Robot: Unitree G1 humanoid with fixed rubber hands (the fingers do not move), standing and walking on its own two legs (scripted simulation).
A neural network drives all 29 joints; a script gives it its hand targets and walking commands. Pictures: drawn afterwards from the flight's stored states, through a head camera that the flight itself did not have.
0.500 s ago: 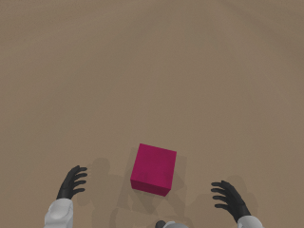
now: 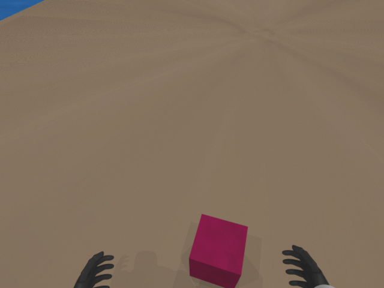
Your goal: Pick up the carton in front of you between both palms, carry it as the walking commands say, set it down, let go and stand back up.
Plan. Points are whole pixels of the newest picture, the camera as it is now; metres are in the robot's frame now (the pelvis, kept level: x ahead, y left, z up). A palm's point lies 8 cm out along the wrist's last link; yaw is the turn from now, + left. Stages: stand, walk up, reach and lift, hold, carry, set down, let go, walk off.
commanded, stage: let go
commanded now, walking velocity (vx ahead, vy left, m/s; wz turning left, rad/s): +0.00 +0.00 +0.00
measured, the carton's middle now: (217, 252) +0.43 -0.11 -0.64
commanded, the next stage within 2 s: stand in 0.14 s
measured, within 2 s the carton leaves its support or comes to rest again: neither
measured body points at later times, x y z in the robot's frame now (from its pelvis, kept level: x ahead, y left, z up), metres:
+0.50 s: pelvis +0.02 -0.03 +0.00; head +0.04 -0.06 +0.44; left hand +0.13 +0.28 -0.08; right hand +0.16 -0.31 -0.12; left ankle -0.07 +0.10 -0.73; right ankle +0.04 -0.14 -0.73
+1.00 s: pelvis +0.02 -0.04 +0.00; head +0.02 -0.06 +0.45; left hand +0.12 +0.27 -0.09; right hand +0.14 -0.33 -0.12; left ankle -0.07 +0.10 -0.73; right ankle +0.04 -0.14 -0.73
